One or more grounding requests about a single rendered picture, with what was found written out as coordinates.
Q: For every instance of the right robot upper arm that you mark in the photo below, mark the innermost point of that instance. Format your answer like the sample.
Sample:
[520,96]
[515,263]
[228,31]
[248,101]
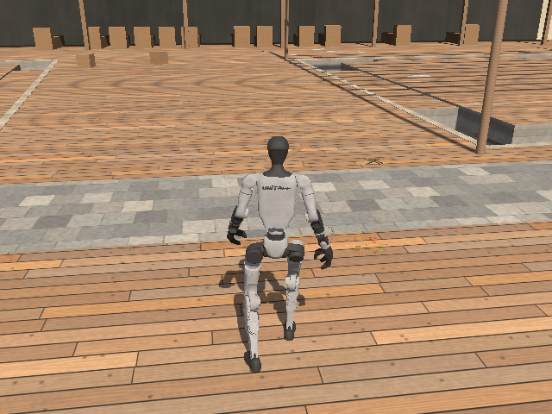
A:
[303,182]

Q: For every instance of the left robot upper arm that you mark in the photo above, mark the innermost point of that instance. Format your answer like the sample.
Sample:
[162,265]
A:
[250,181]

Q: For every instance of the right robot shin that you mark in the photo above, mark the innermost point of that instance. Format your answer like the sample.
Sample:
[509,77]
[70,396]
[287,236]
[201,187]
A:
[291,304]

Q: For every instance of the robot left hand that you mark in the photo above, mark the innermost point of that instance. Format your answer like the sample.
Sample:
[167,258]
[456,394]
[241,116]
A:
[239,232]

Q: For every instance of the robot right hand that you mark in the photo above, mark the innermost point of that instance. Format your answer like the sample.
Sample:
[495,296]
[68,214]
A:
[328,256]

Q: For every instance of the left robot forearm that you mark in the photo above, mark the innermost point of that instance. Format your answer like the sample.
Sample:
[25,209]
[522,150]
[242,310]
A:
[235,222]

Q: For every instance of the left robot foot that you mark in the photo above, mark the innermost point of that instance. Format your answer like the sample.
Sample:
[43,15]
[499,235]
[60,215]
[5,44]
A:
[254,364]

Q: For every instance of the right robot forearm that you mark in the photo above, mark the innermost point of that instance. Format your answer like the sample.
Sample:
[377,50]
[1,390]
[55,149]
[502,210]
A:
[320,233]

